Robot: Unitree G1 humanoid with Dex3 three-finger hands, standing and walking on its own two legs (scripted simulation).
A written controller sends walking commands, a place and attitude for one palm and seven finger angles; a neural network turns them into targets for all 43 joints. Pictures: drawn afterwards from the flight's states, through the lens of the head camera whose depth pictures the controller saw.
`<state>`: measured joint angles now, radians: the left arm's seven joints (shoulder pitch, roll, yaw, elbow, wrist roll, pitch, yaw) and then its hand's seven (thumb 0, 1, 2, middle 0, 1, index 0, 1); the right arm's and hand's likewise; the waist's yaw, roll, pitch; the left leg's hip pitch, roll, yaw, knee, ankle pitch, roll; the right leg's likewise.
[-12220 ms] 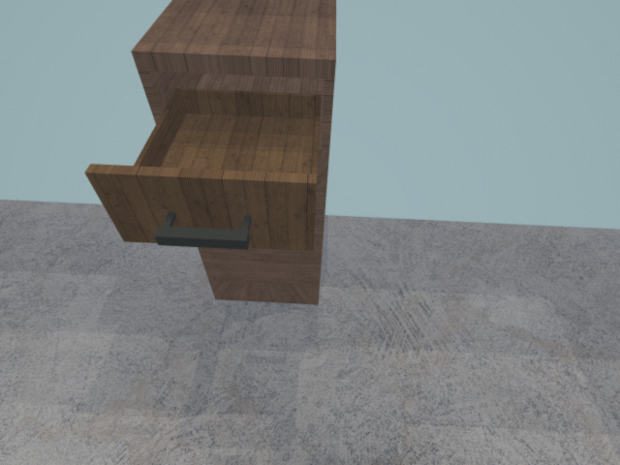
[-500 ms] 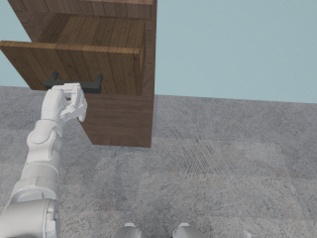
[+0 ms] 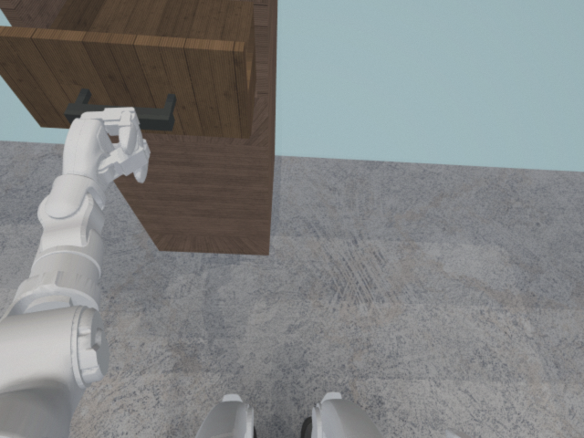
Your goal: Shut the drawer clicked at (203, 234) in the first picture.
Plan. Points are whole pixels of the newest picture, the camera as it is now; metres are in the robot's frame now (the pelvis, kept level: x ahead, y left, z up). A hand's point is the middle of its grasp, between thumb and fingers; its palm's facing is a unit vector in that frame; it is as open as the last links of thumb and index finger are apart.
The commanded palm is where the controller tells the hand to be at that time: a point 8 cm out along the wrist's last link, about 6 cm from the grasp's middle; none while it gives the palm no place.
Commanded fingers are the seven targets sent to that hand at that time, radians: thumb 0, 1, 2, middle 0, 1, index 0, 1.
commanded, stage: push the drawer shut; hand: left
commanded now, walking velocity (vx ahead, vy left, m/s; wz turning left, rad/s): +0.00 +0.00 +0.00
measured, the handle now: (124, 107) +0.55 +0.22 +0.09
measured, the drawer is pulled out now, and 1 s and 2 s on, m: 0.10 0.00 0.00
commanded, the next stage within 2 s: pull the fist back off the drawer in 1.08 s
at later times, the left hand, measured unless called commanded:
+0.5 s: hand (151, 115) +0.54 +0.19 +0.09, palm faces -0.05 -1.00 -0.03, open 3.3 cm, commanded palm +0.53 +0.22 +0.08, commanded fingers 0.00 0.90 0.90 -1.40 -1.60 -1.40 -1.60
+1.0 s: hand (150, 93) +0.58 +0.19 +0.08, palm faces -0.06 -1.00 -0.02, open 3.0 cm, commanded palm +0.59 +0.21 +0.08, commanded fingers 0.00 0.90 0.90 -1.40 -1.60 -1.40 -1.60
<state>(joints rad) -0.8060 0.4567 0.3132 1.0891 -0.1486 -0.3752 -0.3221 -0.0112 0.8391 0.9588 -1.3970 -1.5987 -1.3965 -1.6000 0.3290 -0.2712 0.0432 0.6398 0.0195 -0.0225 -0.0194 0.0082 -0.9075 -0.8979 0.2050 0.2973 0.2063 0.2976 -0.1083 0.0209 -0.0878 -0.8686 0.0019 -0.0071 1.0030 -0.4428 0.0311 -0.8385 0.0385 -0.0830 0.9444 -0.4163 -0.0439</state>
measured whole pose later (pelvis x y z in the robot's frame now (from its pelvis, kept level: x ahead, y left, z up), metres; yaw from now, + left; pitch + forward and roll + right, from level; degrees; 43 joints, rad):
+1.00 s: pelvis +0.01 +0.02 -0.01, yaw -2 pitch +26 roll -6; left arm -1.21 0.66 0.37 1.34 -0.01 -0.30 -0.26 0.01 0.71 0.94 -1.40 -1.60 -1.39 -1.60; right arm 0.46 -0.27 0.07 0.65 -0.05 0.04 0.02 0.00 -0.91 -0.90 0.21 0.30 0.21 0.30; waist -0.24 0.05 -0.09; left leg -1.07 0.01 -0.03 1.08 -0.47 0.06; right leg -1.00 0.05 -0.10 0.95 -0.41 -0.02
